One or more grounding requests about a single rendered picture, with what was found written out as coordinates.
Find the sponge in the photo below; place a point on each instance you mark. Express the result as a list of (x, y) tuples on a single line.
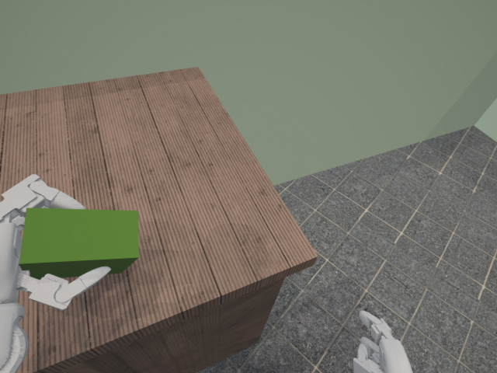
[(71, 242)]

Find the right robot hand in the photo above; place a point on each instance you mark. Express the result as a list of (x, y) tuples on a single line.
[(388, 357)]

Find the table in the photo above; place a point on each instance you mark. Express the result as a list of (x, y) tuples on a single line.
[(216, 240)]

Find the left robot hand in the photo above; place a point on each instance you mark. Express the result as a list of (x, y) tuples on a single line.
[(52, 291)]

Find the left robot forearm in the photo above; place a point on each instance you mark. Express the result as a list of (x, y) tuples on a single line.
[(13, 339)]

